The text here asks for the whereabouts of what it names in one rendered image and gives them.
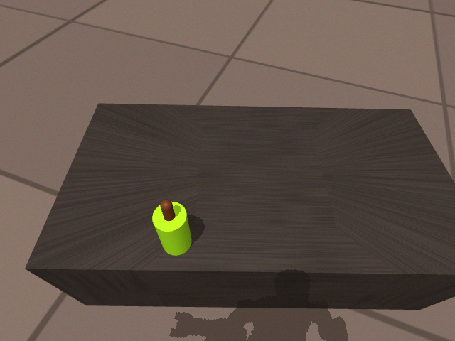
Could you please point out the bottle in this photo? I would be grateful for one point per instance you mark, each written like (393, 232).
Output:
(171, 223)

